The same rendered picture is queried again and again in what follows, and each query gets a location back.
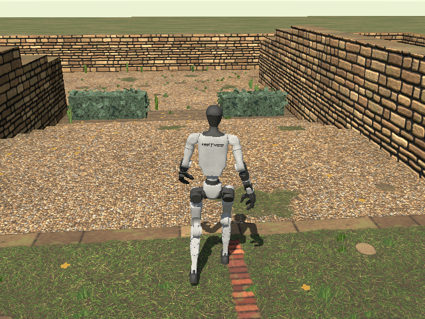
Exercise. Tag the robot right shin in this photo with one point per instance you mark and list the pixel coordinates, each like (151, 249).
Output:
(226, 230)

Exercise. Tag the robot left forearm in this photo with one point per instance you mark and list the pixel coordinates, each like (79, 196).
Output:
(182, 170)

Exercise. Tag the robot left upper arm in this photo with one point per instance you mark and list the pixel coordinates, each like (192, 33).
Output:
(189, 149)

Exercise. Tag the robot right forearm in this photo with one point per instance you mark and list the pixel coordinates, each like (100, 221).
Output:
(244, 175)

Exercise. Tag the left robot hand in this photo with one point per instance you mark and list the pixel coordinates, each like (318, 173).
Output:
(185, 181)

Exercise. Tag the robot head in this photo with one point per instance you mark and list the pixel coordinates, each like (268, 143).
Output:
(214, 116)

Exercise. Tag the right robot hand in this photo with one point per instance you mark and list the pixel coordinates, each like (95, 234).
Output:
(252, 200)

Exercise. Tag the robot right upper arm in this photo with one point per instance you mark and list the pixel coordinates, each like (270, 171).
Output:
(237, 152)

